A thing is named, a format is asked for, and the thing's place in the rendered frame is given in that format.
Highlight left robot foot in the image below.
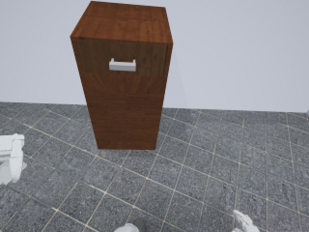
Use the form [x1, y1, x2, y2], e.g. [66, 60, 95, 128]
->
[133, 218, 145, 232]

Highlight right robot hand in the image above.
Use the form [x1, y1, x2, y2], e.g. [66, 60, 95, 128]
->
[232, 210, 260, 232]

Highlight handle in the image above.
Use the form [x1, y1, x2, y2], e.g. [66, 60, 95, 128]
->
[109, 58, 136, 72]

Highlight cabinet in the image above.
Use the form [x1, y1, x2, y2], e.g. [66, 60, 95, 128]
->
[70, 1, 174, 150]

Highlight drawer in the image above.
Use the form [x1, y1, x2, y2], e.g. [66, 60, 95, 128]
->
[77, 39, 167, 76]

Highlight left robot hand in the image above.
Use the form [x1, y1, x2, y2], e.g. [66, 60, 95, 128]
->
[0, 133, 27, 186]

